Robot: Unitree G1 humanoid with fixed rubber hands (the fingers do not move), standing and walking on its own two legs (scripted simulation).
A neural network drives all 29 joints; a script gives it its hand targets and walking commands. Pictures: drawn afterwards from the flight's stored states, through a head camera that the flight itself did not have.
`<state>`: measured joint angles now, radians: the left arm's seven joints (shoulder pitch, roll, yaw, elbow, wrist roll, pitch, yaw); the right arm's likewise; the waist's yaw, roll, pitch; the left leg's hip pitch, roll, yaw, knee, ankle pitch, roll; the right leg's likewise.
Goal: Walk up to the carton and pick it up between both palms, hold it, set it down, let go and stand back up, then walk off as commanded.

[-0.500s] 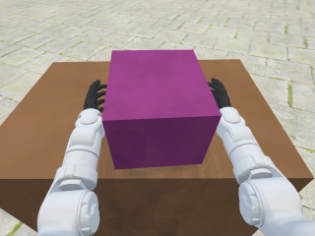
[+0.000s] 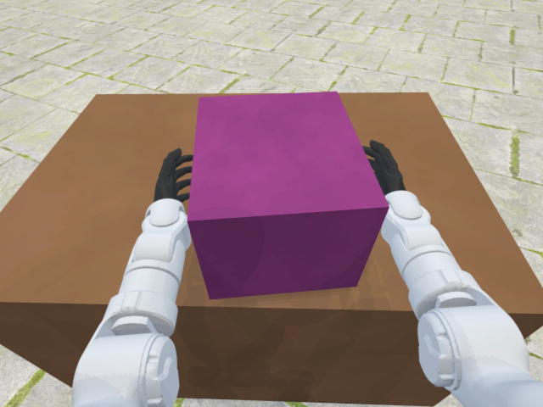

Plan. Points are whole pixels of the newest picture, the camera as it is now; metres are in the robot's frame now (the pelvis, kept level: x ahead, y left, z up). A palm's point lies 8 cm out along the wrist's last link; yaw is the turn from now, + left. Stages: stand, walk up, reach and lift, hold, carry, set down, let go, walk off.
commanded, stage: set down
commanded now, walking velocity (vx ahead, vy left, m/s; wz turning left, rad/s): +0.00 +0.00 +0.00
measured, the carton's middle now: (276, 190) +0.46 +0.03 +0.08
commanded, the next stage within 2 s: none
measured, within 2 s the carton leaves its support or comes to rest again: rests again in 1.20 s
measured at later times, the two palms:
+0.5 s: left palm (170, 216) +0.39 +0.20 +0.08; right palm (378, 194) +0.44 -0.14 +0.09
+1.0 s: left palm (178, 221) +0.40 +0.19 +0.06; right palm (375, 197) +0.46 -0.14 +0.06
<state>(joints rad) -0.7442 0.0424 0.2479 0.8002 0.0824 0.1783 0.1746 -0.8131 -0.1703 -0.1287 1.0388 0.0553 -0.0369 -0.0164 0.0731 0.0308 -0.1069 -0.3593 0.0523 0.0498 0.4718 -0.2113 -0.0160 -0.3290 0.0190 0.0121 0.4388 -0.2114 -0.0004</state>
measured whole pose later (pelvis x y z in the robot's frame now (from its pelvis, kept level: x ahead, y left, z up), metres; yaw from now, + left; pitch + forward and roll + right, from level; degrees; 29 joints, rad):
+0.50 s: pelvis +0.01 +0.00 +0.00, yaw +0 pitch +7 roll -1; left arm -0.74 0.03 0.25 0.93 0.08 0.08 0.20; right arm -0.86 -0.18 -0.17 1.21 -0.02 -0.12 0.02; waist 0.11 0.03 -0.10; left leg -0.36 0.05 0.05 0.47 -0.22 -0.02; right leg -0.33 0.02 0.01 0.43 -0.22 0.00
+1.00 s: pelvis +0.02 +0.00 +0.00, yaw +0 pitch +11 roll -1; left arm -0.73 0.02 0.25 0.97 0.08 -0.01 0.21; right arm -0.86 -0.19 -0.19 1.25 -0.06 -0.20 0.03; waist 0.12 0.03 -0.12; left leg -0.44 0.06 0.05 0.47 -0.23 -0.02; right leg -0.41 0.03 0.01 0.43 -0.22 -0.01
